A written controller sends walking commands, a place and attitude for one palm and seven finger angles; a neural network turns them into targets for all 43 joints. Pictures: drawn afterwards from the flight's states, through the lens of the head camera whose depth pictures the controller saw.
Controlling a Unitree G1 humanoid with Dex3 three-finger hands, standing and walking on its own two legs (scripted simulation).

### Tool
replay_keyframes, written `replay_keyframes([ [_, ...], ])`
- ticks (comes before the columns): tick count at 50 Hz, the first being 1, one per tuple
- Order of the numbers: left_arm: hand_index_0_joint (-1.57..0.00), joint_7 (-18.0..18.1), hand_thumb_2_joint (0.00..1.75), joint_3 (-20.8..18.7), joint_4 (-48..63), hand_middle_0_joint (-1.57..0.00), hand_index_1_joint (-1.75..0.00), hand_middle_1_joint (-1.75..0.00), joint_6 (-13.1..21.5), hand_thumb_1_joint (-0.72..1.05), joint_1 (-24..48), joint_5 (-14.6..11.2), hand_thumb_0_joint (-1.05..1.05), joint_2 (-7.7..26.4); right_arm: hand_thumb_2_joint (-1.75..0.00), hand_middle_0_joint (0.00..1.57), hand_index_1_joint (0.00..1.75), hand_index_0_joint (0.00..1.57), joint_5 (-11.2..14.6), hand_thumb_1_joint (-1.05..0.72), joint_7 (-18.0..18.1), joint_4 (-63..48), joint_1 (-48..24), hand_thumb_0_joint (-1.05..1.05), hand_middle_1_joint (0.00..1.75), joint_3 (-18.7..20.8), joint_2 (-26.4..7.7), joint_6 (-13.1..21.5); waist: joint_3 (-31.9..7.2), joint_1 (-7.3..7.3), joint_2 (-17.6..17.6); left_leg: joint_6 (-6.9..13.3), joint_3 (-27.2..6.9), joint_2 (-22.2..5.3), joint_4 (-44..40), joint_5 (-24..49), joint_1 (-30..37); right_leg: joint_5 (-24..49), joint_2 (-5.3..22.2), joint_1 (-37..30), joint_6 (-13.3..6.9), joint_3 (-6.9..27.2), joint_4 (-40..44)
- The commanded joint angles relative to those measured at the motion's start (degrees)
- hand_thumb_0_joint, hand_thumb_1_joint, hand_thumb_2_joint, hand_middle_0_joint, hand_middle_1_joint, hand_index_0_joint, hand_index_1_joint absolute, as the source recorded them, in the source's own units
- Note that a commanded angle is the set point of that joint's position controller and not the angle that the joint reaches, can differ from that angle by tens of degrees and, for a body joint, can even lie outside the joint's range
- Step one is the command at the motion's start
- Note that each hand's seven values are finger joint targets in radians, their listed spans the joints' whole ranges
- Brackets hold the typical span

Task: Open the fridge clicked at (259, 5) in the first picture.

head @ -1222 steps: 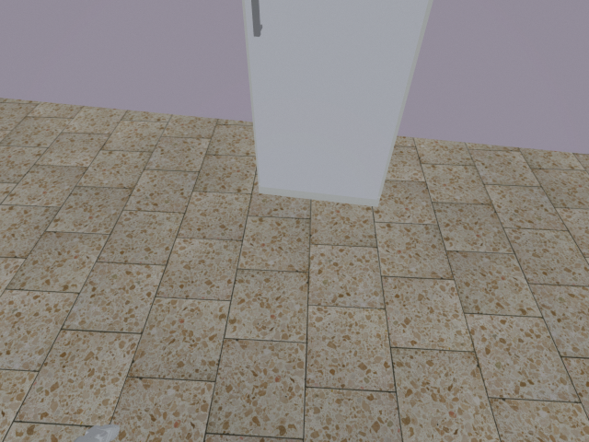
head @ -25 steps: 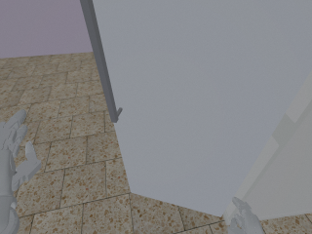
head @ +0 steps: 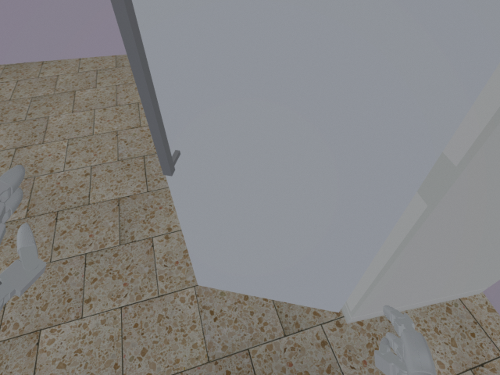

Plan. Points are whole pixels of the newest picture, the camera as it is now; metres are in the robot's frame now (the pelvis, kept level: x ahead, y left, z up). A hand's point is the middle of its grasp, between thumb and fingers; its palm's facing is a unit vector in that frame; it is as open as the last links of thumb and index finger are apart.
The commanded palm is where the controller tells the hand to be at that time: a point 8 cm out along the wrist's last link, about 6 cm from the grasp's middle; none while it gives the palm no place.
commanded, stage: step back with the hand held close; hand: left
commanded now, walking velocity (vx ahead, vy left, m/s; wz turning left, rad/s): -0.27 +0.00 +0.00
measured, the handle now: (148, 70) +0.50 +0.20 +0.24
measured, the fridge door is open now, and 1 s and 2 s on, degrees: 67 67 67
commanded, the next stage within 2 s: stop stepping back and stand still in 1.06 s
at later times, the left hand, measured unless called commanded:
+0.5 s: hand out of the picture +0.12 +0.28 +0.16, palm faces +0.50 -0.73 -0.47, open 7.4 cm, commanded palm +0.05 +0.31 +0.18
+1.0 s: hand out of the picture +0.08 +0.26 +0.16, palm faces +0.39 -0.83 -0.40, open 7.4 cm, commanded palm +0.01 +0.31 +0.18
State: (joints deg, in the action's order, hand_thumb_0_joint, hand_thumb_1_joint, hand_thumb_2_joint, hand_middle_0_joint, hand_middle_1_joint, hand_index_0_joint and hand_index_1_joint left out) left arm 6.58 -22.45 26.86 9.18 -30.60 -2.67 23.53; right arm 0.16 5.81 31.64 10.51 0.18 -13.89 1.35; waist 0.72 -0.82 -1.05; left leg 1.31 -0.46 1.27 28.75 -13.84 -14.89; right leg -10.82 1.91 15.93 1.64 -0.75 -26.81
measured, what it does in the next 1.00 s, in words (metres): walks backwards: right foot, then left foot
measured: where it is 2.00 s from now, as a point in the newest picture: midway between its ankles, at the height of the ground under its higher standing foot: outside the picture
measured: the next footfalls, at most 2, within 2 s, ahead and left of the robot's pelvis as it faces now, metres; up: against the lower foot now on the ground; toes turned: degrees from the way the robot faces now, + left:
right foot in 0.88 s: -0.17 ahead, -0.14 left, +0.00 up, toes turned +0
left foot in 1.00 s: -0.02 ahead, +0.10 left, +0.00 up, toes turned +0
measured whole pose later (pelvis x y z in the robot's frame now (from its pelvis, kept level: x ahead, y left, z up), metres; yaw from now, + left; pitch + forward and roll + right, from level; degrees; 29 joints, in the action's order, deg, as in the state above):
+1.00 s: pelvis -0.14 +0.01 -0.01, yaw -3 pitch +3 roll -3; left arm 6.9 -22.0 28.9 14.0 -25.4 -1.4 23.8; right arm -0.9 4.3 37.3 8.7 -1.7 -9.2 7.0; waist -1.4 -3.2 1.6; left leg -1.2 2.2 -1.8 35.4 -8.6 -27.3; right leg -20.0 -1.1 10.2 2.1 2.4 -27.5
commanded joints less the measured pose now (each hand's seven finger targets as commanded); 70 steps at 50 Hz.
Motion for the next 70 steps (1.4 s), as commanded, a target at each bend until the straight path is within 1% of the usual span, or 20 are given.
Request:
replay_keyframes([
  [1,-0.2,2.0,0.9,-8.51,10.89,-0.2,-0.3,-0.3,4.26,0.9,2.28,-0.19,0.0,9.77,-0.9,0.2,0.3,0.2,-0.08,-0.9,0.43,-9.52,-4.67,0.0,0.3,2.42,-6.5,2.83,-8.08,-0.58,-2.08,1.88,-5.07,-6.15,-7.35,8.71,-8.71,10.37,0.97,-10.94,-0.93,2.12,-1.87],
  [12,-0.2,2.97,0.9,-8.61,13.01,-0.2,-0.3,-0.3,7.6,0.9,5.79,1.67,0.0,9.76,-0.9,0.2,0.3,0.2,-0.37,-0.9,-0.11,-8.55,-2.42,0.0,0.3,2.55,-6.91,6.21,-3.63,0.47,-0.05,3.14,-6.37,-4.47,-3.84,-18.77,-18.29,-12.69,3.39,-3.82,-2.72,7.22,2.95],
  [20,-0.2,2.63,0.9,-11.16,12.52,-0.2,-0.3,-0.3,9.71,0.9,4.99,2.85,0.0,9.98,-0.9,0.2,0.3,0.2,-0.53,-0.9,-0.02,-8.33,-2.26,0.0,0.3,2.85,-7.03,8.96,-5.59,-0.05,-7.21,6.26,-12.28,-10.15,-11.34,-23.44,-31.33,4.06,-3.0,-18.44,-0.67,4.5,-13.21],
  [27,-0.2,3.14,0.9,-8.96,14.51,-0.2,-0.3,-0.3,9.32,0.9,6.18,1.06,0.0,11.05,-0.9,0.2,0.3,0.2,-0.79,-0.9,-1.81,-4.73,-1.19,0.0,0.3,2.68,-4.66,7.87,-6.23,0.91,9.78,-0.5,-1.09,-0.76,16.51,-8.26,-4.34,-9.88,12.95,12.15,-8.82,17.83,9.53],
  [30,-0.2,3.67,0.9,-10.67,17.88,-0.2,-0.3,-0.3,9.59,0.9,4.78,0.97,0.0,12.29,-0.9,0.2,0.3,0.2,-0.37,-0.9,-1.16,-6.14,-2.49,0.0,0.3,2.81,-5.71,7.38,-6.85,1.13,0.11,1.25,-6.28,-4.74,0.74,-7.83,-4.33,-7.12,4.5,10.81,-4.19,8.58,0.03],
  [32,-0.2,3.31,0.9,-13.05,18.01,-0.2,-0.3,-0.3,10.7,0.9,4.84,2.06,0.0,11.45,-0.9,0.2,0.3,0.2,-0.58,-0.9,-0.33,-7.5,-4.24,0.0,0.3,3.42,-7.65,8.72,-6.81,0.48,-18.15,7.39,-21.19,-17.77,-20.13,-32.25,-28.1,-7.98,-6.66,-9.27,-0.01,1.84,-24.2],
  [33,-0.2,3.12,0.9,-13.82,17.64,-0.2,-0.3,-0.3,11.08,0.9,6.13,2.41,0.0,12.24,-0.9,0.2,0.3,0.2,-1.09,-0.9,-0.01,-7.23,-4.5,0.0,0.3,3.89,-6.85,9.39,-6.93,0.49,-19.54,9.94,-26.05,-21.98,-24.5,-32.7,-32.85,-9.7,-8.08,-12.6,0.33,2.42,-35.32],
  [35,-0.2,2.74,0.9,-13.68,15.19,-0.2,-0.3,-0.3,11.3,0.9,5.53,1.93,0.0,11.16,-0.9,0.2,0.3,0.2,-1.14,-0.9,-1.04,-5.18,-3.19,0.0,0.3,4.89,-5.98,10.33,-7.16,0.11,-9.74,9.74,-19.67,-20.27,-18.15,-20.34,-23.2,-15.27,-7.74,-4.84,-0.47,3.73,-37.16],
  [40,-0.2,1.93,0.9,-6.58,14.48,-0.2,-0.3,-0.3,10.17,0.9,3.99,-0.49,0.0,7.1,-0.9,0.2,0.3,0.2,-1.1,-0.9,-2.43,-2.38,-2.42,0.0,0.3,3.66,-4.72,11.77,-9.73,-0.08,-12.03,3.04,-12.44,-15.4,-17.0,-8.44,-1.62,-19.76,-6.15,-1.4,-2.47,-1.35,-4.18],
  [42,-0.2,1.45,0.9,-5.53,14.92,-0.2,-0.3,-0.3,10.06,0.9,7.82,-0.18,0.0,8.49,-0.9,0.2,0.3,0.2,-1.49,-0.9,-2.36,-1.67,-2.75,0.0,0.3,3.22,-4.28,10.64,-8.44,0.05,-6.91,-0.79,-6.97,-12.03,-8.79,0.39,2.73,-10.64,-1.0,-0.42,-4.19,3.54,12.87],
  [44,-0.2,2.11,0.9,-7.43,14.53,-0.2,-0.3,-0.3,9.78,0.9,11.31,0.15,0.0,13.12,-0.9,0.2,0.3,0.2,-1.67,-0.9,-1.64,-1.53,-3.74,0.0,0.3,2.18,-2.38,8.78,-9.22,0.27,7.23,-3.5,1.11,-5.61,8.56,1.34,5.95,8.96,13.33,7.45,-8.17,15.52,15.0],
  [47,-0.2,1.59,0.9,-6.62,10.04,-0.2,-0.3,-0.3,7.12,0.9,11.27,0.73,0.0,12.18,-0.9,0.2,0.3,0.2,-0.8,-0.9,-0.62,-2.86,-4.66,0.0,0.3,2.76,-3.1,8.63,-7.49,0.24,15.61,-2.95,1.93,-2.56,15.56,-1.32,0.8,22.65,11.98,6.69,-7.14,8.81,7.37],
  [50,-0.2,1.21,0.9,-9.32,14.15,-0.2,-0.3,-0.3,6.26,0.9,7.79,0.41,0.0,13.74,-0.9,0.2,0.3,0.2,-0.46,-0.9,0.41,-4.72,-5.37,0.0,0.3,1.56,-4.3,7.19,-9.05,0.52,-2.04,-1.36,-1.07,-6.46,-6.73,34.17,4.34,25.56,0.67,0.06,-0.79,1.09,-5.16],
  [52,-0.2,0.72,0.9,-11.3,16.82,-0.2,-0.3,-0.3,6.94,0.9,2.31,-0.97,0.0,14.43,-0.9,0.2,0.3,0.2,-0.96,-0.9,-0.9,-6.55,-5.03,0.0,0.3,2.41,-4.88,7.54,-18.33,-0.99,-14.81,2.76,-12.65,-16.89,-9.98,50.32,12.94,-14.6,-6.09,3.05,-0.75,1.94,-18.08],
  [56,-0.2,1.07,0.9,-11.94,20.73,-0.2,-0.3,-0.3,6.69,0.9,-5.7,-2.02,0.0,12.28,-0.9,0.2,0.3,0.2,-1.32,-0.9,-2.58,-5.47,-3.35,0.0,0.3,3.35,-5.14,9.79,-16.42,-1.16,-12.21,6.38,-10.69,-17.6,-15.96,20.5,4.76,-18.62,-5.9,0.31,-1.11,1.54,-20.53],
  [61,-0.2,2.35,0.9,-12.18,17.31,-0.2,-0.3,-0.3,4.46,0.9,-8.07,-2.05,0.0,12.48,-0.9,0.2,0.3,0.2,-1.16,-0.9,-1.71,-6.97,-3.79,0.0,0.3,3.41,-6.13,8.68,-9.35,-0.32,-14.3,0.05,-3.83,-9.58,-20.48,-19.1,-14.65,-14.13,-6.99,-16.7,-3.08,-5.65,0.73],
  [63,-0.2,2.76,0.9,-14.45,17.62,-0.2,-0.3,-0.3,4.19,0.9,-6.49,-1.23,0.0,16.49,-0.9,0.2,0.3,0.2,-1.23,-0.9,-1.3,-6.32,-2.27,0.0,0.3,3.73,-5.76,7.67,-8.66,0.74,1.31,-2.95,2.52,-1.24,2.24,-12.81,-4.57,-18.57,5.09,-1.97,-6.51,5.06,16.13],
  [64,-0.2,3.08,0.9,-13.87,18.51,-0.2,-0.3,-0.3,4.73,0.9,-3.24,-1.77,0.0,16.88,-0.9,0.2,0.3,0.2,-1.69,-0.9,-1.1,-5.57,-2.39,0.0,0.3,2.94,-5.05,7.21,-6.05,0.35,10.29,-3.18,0.97,-0.02,19.69,-6.21,-2.58,-22.94,17.69,10.33,-11.88,18.97,21.7],
  [65,-0.2,3.64,0.9,-13.23,16.39,-0.2,-0.3,-0.3,4.21,0.9,0.4,-1.16,0.0,15.73,-0.9,0.2,0.3,0.2,-1.48,-0.9,-0.96,-4.52,-1.14,0.0,0.3,2.77,-5.16,7.77,-4.93,0.3,13.47,-3.08,-2.11,-0.55,29.93,-7.19,-9.04,-22.18,20.85,11.09,-14.84,21.89,19.87],
  [70,-0.2,4.21,0.9,-3.81,6.18,-0.2,-0.3,-0.3,3.24,0.9,11.73,1.76,0.0,7.95,-0.9,0.2,0.3,0.2,-0.82,-0.9,0.84,-1.22,-1.45,0.0,0.3,2.49,-5.53,9.23,-1.11,1.87,5.37,-0.41,1.22,-3.79,8.75,-6.15,-1.93,-17.35,10.89,8.02,-7.76,7.65,10.78],
])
